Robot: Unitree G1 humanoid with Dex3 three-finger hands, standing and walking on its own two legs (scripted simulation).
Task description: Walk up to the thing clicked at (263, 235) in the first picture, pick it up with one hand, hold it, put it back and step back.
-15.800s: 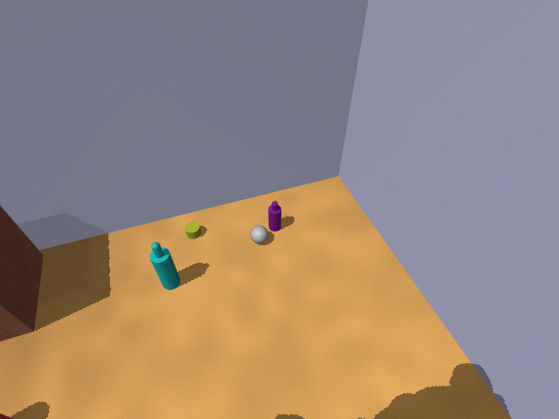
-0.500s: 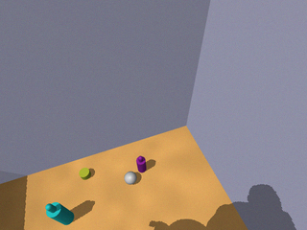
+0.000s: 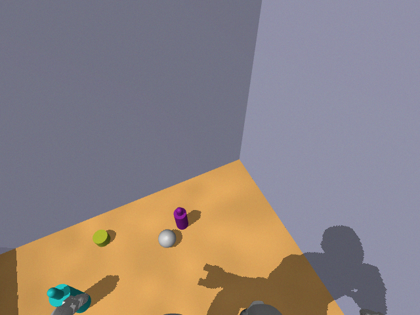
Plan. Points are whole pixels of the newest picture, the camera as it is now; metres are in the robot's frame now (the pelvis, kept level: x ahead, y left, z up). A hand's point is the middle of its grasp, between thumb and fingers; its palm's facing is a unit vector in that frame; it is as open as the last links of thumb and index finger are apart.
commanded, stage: walk up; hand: left
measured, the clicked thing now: (167, 238) +0.52 +0.21 -0.71
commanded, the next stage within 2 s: none
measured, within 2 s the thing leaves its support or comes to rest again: neither
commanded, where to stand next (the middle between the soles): +0.12 -0.01 m, yaw -3 degrees
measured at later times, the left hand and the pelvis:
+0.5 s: hand out of the picture +0.06 +0.27 -0.13, palm faces -0.10 -0.92 -0.37, open 7.4 cm; pelvis -0.02 +0.00 +0.01, yaw -4 degrees
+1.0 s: hand out of the picture +0.03 +0.27 -0.15, palm faces -0.09 -0.93 -0.36, open 7.3 cm; pelvis -0.04 +0.00 +0.00, yaw -5 degrees
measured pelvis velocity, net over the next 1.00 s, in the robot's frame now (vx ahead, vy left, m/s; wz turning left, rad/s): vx -0.04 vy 0.00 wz -0.09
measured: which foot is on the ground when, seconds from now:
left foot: down 0.00-0.42, up 0.44-0.66, down 0.68-0.98, up 1.00-1.00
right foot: down 0.00-0.12, up 0.14-0.36, down 0.38-0.70, up 0.72-0.94, down 0.96-1.00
